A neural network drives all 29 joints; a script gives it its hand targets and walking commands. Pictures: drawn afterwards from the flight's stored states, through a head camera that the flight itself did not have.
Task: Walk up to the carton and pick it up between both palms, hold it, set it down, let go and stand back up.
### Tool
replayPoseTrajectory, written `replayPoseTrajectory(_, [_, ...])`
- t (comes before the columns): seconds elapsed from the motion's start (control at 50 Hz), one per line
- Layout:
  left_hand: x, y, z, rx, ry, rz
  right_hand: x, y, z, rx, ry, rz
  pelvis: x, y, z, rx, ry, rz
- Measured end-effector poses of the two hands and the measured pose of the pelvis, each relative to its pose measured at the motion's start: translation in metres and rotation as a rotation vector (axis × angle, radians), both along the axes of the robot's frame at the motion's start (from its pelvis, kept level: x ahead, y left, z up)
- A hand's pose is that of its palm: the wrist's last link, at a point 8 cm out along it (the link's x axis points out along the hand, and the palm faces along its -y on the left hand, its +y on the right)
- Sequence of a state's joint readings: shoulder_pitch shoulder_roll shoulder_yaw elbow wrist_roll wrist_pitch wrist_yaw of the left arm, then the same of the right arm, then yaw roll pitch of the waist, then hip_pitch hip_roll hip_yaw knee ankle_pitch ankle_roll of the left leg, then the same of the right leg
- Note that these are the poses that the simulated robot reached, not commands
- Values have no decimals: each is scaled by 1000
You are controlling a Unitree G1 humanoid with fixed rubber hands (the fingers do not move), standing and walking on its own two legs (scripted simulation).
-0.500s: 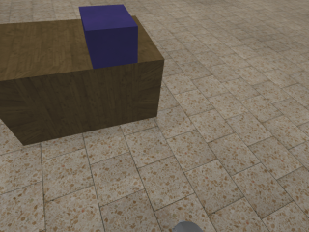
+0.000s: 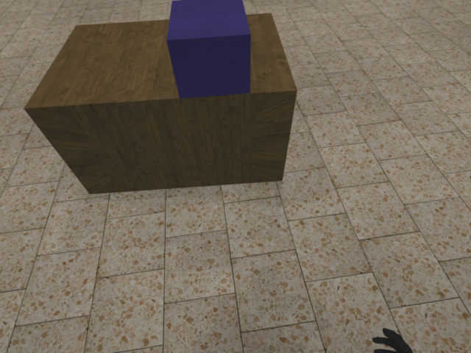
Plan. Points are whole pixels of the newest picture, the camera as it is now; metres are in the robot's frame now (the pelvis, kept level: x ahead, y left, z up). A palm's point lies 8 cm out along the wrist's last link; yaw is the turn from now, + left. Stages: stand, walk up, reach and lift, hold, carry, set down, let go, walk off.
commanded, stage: walk up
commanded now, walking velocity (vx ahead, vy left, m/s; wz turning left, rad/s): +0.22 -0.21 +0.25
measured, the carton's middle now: (210, 46) +1.17 +0.13 -0.08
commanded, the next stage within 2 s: none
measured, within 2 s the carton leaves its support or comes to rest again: neither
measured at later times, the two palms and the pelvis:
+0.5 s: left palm (190, 257) +0.34 +0.14 -0.14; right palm (461, 351) +0.17 -0.38 -0.15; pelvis +0.23 -0.12 -0.02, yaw +7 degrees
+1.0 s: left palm (184, 244) +0.38 +0.16 -0.16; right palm (333, 144) +0.69 -0.25 -0.14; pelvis +0.49 -0.06 -0.02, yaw +8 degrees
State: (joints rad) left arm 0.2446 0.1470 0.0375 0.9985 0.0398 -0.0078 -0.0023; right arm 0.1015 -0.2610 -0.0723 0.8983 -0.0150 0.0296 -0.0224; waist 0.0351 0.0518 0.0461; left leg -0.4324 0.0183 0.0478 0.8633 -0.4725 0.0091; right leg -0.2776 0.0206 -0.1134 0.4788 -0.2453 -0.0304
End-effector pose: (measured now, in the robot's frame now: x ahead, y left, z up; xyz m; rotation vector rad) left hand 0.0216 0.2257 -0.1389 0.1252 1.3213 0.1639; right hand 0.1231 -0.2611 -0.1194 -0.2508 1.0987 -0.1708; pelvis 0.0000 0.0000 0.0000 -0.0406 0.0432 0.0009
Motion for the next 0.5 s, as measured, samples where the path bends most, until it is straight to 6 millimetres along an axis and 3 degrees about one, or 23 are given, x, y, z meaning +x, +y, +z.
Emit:
replayPoseTrajectory(0.06, [-20,-6,-15,-28,73,33,27,13,4,24,-50,41,14,-10,-6,-12,-6,32])
replayPoseTrajectory(0.1, [-25,-10,-23,-41,101,52,31,17,4,29,-43,59,25,-17,-9,20,-16,48])
replayPoseTrajectory(0.14, [-17,-15,-22,-50,104,65,23,13,3,34,2,51,39,-22,-6,25,-19,65])
replayPoseTrajectory(0.2, [15,-20,-13,-55,63,60,2,0,2,37,108,15,63,-31,2,31,-21,81])
replayPoseTrajectory(0.28, [79,-27,0,-46,-12,28,-18,-25,3,35,226,-55,99,-46,8,32,-20,92])
replayPoseTrajectory(0.36, [164,-41,6,-18,-83,-27,-19,-55,-2,33,319,-115,142,-68,5,37,-15,94])
replayPoseTrajectory(0.44, [263,-66,4,21,-176,-83,3,-90,-17,36,399,-144,196,-99,-11,41,-6,102])
replayPoseTrajectory(0.5, [321,-88,0,51,-251,-79,42,-117,-32,33,443,-112,231,-121,-23,14,-9,115])
